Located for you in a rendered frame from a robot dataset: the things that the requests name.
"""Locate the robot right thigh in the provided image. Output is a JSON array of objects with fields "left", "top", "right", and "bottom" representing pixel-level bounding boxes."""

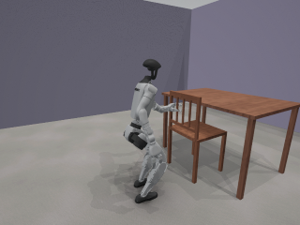
[{"left": 131, "top": 133, "right": 167, "bottom": 167}]

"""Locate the left robot hand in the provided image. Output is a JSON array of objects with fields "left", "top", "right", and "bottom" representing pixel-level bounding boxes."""
[{"left": 168, "top": 102, "right": 182, "bottom": 112}]

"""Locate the left robot shin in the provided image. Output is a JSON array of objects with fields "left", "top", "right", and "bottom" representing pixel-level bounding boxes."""
[{"left": 139, "top": 151, "right": 153, "bottom": 182}]

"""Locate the right robot hand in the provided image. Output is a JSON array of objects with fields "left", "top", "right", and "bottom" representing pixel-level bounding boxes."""
[{"left": 148, "top": 143, "right": 163, "bottom": 167}]

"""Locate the right robot upper arm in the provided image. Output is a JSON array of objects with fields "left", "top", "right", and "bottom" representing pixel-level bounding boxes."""
[{"left": 136, "top": 83, "right": 158, "bottom": 118}]

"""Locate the left robot forearm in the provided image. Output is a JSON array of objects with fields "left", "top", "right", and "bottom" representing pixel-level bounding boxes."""
[{"left": 152, "top": 103, "right": 170, "bottom": 113}]

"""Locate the table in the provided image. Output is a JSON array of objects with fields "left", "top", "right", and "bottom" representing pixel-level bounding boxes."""
[{"left": 161, "top": 88, "right": 300, "bottom": 201}]

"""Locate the chair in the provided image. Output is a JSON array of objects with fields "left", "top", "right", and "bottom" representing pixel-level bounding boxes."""
[{"left": 167, "top": 90, "right": 228, "bottom": 184}]

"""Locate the right robot forearm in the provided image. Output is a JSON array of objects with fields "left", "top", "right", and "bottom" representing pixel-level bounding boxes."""
[{"left": 139, "top": 109, "right": 157, "bottom": 145}]

